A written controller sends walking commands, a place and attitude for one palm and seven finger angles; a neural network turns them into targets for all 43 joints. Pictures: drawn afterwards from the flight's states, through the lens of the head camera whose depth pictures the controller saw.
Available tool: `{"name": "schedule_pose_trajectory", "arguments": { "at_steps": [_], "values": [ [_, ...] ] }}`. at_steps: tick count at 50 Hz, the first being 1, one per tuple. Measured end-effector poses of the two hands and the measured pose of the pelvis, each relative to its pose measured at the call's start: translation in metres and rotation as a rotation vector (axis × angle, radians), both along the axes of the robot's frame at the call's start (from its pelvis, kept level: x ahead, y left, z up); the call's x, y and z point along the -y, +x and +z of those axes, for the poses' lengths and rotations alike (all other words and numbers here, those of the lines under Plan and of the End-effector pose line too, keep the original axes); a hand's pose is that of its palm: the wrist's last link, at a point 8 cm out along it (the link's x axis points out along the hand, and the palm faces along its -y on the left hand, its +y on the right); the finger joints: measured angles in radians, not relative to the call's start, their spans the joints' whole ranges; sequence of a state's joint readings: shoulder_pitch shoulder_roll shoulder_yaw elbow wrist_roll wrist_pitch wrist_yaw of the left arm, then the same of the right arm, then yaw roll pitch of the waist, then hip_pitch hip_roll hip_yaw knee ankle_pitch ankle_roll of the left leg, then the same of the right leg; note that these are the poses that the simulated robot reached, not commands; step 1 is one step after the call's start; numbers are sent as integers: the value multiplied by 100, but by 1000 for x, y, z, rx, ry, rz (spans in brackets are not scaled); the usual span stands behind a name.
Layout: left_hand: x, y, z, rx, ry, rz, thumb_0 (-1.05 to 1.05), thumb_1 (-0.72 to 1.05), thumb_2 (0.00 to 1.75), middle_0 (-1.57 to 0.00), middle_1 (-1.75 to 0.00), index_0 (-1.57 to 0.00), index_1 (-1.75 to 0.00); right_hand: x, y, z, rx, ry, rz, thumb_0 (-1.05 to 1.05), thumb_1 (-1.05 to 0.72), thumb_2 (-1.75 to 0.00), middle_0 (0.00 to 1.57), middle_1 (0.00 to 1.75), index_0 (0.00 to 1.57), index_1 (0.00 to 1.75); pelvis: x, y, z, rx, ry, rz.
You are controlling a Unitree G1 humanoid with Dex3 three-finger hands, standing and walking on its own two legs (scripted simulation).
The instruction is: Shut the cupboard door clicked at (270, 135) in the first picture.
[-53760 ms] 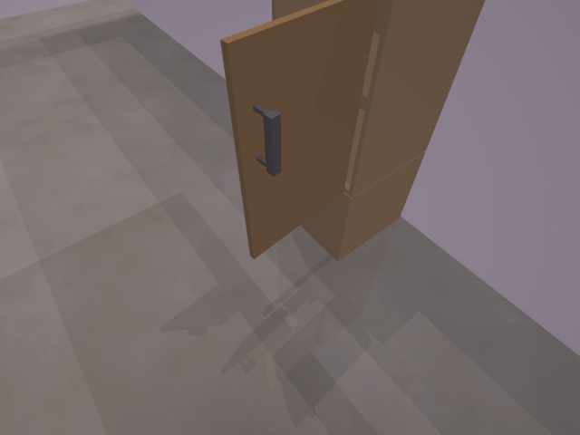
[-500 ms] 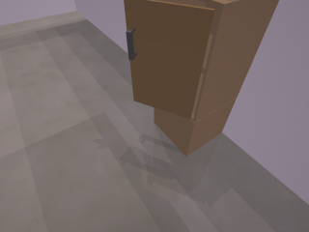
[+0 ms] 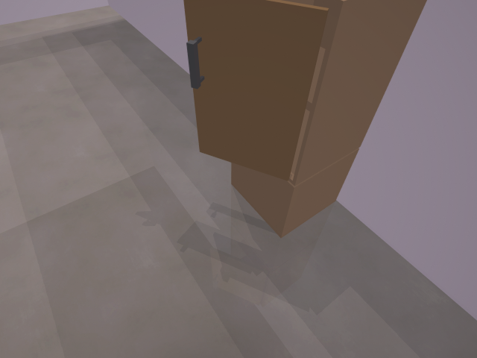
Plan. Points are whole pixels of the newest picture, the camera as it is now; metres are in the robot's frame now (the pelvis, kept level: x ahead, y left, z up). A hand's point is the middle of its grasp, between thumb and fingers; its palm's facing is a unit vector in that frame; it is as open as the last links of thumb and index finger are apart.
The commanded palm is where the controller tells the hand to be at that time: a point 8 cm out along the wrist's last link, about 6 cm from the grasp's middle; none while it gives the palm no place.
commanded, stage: look to check the result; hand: left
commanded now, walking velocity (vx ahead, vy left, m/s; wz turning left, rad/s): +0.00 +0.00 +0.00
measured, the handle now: (197, 62) +0.89 +0.16 +0.06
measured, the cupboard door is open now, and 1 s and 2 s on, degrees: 31 31 31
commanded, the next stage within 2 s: walk to a spot facing it in 0.36 s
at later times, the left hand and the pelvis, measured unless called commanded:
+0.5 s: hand out of the picture -0.02 +0.16 -0.18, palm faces +0.04 -0.98 -0.18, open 7.4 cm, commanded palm none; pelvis +0.01 -0.01 +0.00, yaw +0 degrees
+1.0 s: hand out of the picture +0.05 +0.22 -0.17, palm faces +0.23 -0.94 -0.25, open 7.4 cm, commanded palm none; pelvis +0.00 +0.00 -0.01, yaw +13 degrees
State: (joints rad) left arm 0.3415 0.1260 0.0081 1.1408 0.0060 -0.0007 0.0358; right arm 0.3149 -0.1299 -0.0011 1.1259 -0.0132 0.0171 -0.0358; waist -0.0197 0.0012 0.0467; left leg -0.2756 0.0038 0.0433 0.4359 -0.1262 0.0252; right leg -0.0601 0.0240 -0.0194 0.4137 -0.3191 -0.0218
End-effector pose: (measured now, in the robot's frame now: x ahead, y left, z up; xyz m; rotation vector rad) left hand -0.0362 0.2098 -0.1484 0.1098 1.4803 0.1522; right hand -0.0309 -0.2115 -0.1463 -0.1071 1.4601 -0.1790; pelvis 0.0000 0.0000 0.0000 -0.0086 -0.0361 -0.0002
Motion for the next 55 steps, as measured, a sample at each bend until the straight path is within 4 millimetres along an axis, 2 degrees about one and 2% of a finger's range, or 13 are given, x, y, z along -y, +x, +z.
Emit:
{"name": "schedule_pose_trajectory", "arguments": {
  "at_steps": [11, 21, 31, 36, 41, 49, 55],
  "values": [
    [-3, -5, 4, -33, 17, 8, 0, 91, 90, -19, -30, -20, -30, 4, 22, -1, 29, 0, 16, 1, -91, -90, 20, 30, 20, 29, 1, 7, 1, 2, 4, -3],
    [2, 8, 3, -7, 11, 3, 0, 91, 90, -20, -30, -20, -30, 14, 41, 0, 67, -17, 30, 1, -91, -90, 20, 30, 20, 29, 4, 12, 1, 2, 9, -5],
    [4, 21, -2, 30, 18, 29, 0, 90, 90, -20, -30, -20, -30, 18, 47, -2, 54, -16, 48, 1, -91, -90, 20, 30, 20, 29, 8, 14, -3, 0, 6, 30],
    [-4, 24, -13, 62, 28, 84, 0, 90, 90, -20, -30, -20, -30, 20, 53, -9, 25, -28, 88, 1, -91, -90, 20, 30, 20, 29, 5, 15, -13, 11, -15, 90],
    [-23, 29, -26, 89, 38, 133, 0, 90, 90, -20, -30, -20, -30, 18, 76, -12, 54, -58, 150, 1, -91, -90, 20, 30, 20, 29, -6, 15, -25, 18, 2, 142],
    [-52, 61, 6, 220, 110, 141, 1, 91, 90, -20, -30, -20, -30, 22, 110, 6, 125, -61, 252, 1, -91, -89, 20, 30, 21, 29, -2, 2, -7, -37, -15, 211],
    [-53, 74, 26, 324, 173, 180, 0, 91, 90, -19, -30, -20, -30, 42, 142, 10, 156, -61, 334, 1, -91, -89, 21, 30, 21, 30, 19, -1, -3, -57, -37, 297]
  ]
}}
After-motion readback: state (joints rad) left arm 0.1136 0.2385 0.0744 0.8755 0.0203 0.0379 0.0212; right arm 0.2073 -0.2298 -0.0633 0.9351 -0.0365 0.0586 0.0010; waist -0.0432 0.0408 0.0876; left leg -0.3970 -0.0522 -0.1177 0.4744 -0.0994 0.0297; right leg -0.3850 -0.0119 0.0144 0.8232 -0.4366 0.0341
